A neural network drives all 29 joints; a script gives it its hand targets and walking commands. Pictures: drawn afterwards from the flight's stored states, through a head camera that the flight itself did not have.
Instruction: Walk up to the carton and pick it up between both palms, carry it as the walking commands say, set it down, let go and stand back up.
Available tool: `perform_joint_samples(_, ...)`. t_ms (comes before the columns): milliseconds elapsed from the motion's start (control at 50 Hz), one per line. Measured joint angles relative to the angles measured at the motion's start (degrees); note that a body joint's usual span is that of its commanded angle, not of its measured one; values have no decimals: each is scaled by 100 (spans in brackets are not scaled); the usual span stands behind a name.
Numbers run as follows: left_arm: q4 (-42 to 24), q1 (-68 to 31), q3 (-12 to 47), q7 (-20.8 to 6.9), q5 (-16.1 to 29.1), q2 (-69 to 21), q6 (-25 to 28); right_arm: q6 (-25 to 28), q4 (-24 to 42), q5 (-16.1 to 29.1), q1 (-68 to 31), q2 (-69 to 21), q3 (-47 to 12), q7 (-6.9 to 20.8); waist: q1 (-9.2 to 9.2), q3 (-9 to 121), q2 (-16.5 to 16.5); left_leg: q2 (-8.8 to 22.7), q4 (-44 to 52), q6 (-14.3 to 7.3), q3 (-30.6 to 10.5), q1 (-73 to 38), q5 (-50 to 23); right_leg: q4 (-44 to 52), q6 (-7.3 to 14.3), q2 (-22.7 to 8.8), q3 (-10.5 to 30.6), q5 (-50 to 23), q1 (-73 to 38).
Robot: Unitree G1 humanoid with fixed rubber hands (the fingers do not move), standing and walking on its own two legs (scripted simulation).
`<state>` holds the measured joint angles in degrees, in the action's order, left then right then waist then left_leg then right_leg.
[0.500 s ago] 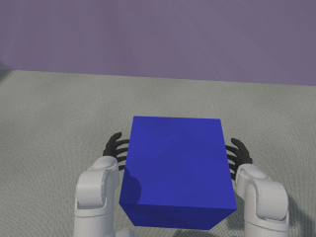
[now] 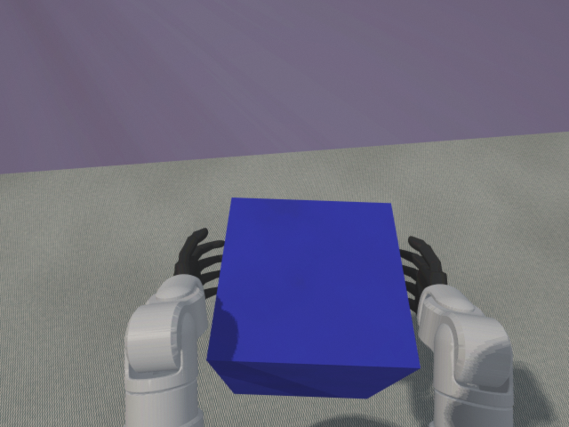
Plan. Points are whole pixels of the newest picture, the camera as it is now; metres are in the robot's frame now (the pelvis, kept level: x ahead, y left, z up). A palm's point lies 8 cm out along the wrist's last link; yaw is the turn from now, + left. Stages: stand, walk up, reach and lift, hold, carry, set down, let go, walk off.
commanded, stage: carry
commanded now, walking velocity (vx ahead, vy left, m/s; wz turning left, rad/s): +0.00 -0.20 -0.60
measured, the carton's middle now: (305, 307) +0.29 +0.02 +0.02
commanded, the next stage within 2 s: none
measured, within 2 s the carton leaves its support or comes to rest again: neither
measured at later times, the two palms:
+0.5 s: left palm (359, 334) +0.23 -0.05 +0.08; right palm out of the picture +0.15 -0.34 +0.09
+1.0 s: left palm out of the picture +0.13 -0.26 +0.08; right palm out of the picture -0.02 -0.52 +0.08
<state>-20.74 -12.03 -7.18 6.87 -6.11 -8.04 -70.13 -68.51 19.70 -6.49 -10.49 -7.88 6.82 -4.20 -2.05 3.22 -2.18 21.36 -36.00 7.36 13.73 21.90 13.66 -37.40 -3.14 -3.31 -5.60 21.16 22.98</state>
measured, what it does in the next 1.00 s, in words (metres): steps to the right, turning right: right foot, then left foot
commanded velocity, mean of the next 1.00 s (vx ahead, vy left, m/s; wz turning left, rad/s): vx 0.00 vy -0.12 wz -0.37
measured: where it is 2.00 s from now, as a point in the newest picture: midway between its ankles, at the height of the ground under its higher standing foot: outside the picture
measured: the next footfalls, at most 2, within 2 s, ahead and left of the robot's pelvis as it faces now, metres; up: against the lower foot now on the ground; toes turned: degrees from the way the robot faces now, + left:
right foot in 0.02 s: +0.06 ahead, -0.18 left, +0.00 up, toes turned -7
left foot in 0.34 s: +0.02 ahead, -0.02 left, +0.00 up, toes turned -1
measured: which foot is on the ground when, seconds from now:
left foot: down 0.00-0.02, up 0.04-0.32, down 0.34-0.68, up 0.70-1.00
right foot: up 0.00-0.00, down 0.02-0.36, up 0.38-0.66, down 0.68-1.00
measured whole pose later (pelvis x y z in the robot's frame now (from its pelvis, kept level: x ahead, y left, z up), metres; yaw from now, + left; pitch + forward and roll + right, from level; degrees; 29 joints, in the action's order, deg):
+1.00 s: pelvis -0.18 -0.26 -0.01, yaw -26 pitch +3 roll +0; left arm -20.3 -10.1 -4.9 5.8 -7.7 -7.8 -68.8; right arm -70.0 20.7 -4.5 -10.1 -7.7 8.1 -5.5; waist 2.7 2.5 0.3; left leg 3.2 -47.5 1.3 6.5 26.3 27.2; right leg -34.4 4.4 1.3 -6.1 10.9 27.2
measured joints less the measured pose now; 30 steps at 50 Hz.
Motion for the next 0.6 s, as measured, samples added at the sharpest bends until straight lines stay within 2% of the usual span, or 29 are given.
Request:
perform_joint_samples(20,31,-29,11,-1,-22,-6,-13,-25,4,-24,-5,1,8,7,6,27,10,81,-184,78,-2,76,50,475,30,13,-16,-326,-227)
perform_joint_samples(40,140,-35,58,-9,-41,-13,51,-15,-32,-29,-15,8,72,18,9,31,-85,135,-544,101,-154,256,494,432,6,93,-11,-690,-121)
perform_joint_samples(80,367,-1,187,-16,-67,-10,141,-34,-64,-14,80,19,179,21,101,-8,-131,-197,-1621,89,-580,708,1778,78,165,149,56,-679,155)
perform_joint_samples(100,425,18,223,-19,-68,-7,133,-69,-54,1,134,26,193,8,160,-57,-96,-420,-2131,65,-685,902,2098,34,253,159,98,-644,220)
perform_joint_samples(140,437,54,228,-45,-71,0,102,-131,-14,44,191,33,156,-62,273,-172,-25,-768,-2796,14,-714,1189,2084,90,394,243,174,-697,292)
perform_joint_samples(180,355,73,191,-75,-63,2,92,-151,52,92,190,34,115,-114,347,-261,44,-997,-2983,-28,-651,1338,1756,147,513,391,228,-815,376)
perform_joint_samples(260,93,93,191,-82,-71,6,137,-69,191,173,130,24,102,-138,366,-317,226,-1372,-2364,-214,-564,1200,1431,145,742,733,274,-974,571)
perform_joint_samples(320,-83,158,212,-73,-113,16,143,-11,185,225,73,15,102,-119,301,-245,405,-1670,-1306,-407,-564,678,1295,166,853,966,322,-1088,669)
perform_joint_samples(340,-136,194,213,-54,-127,20,122,9,144,228,64,14,79,-101,274,-196,474,-1741,-697,-481,-527,382,1021,174,872,1046,350,-1125,689)
perform_joint_samples(360,-164,222,171,-36,-136,31,104,63,37,213,65,8,16,-88,241,-182,666,-1792,-427,-667,-444,248,683,137,747,1025,421,-1120,697)
perform_joint_samples(380,-170,289,141,-24,-127,43,86,93,-75,200,71,8,-35,-74,198,-132,707,-1715,-359,-805,-376,218,541,-240,573,1018,336,-582,828)
perform_joint_samples(420,-130,354,96,3,-99,46,15,75,-223,167,96,15,-91,-50,110,-91,606,-1468,-186,-876,-276,95,425,-1616,369,947,189,31,1205)
perform_joint_samples(460,-59,298,98,37,-62,42,-71,50,-224,134,177,23,-85,-22,50,-84,533,-1277,98,-779,-224,-73,272,-2639,239,719,228,-84,1404)
perform_joint_samples(480,-37,257,105,47,-44,40,-91,33,-179,124,201,24,-71,-20,29,-83,487,-1176,209,-713,-208,-132,195,-2840,175,582,278,-201,1414)
perform_joint_samples(540,-76,136,88,55,1,22,-79,-2,-11,97,156,19,-32,-18,1,-88,311,-818,319,-519,-150,-182,60,-2528,-5,221,374,-189,1213)
perform_joint_samples(600,-131,49,34,44,12,7,-42,-13,57,56,40,5,-26,-24,13,-80,162,-438,243,-302,-76,-140,21,-1509,-48,6,293,157,769)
